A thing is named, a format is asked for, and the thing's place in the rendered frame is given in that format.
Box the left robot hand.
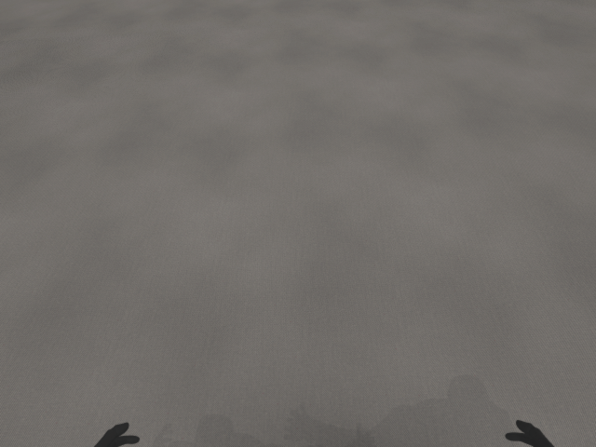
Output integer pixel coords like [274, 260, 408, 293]
[94, 423, 140, 447]

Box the right robot hand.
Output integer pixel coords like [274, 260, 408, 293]
[505, 420, 554, 447]

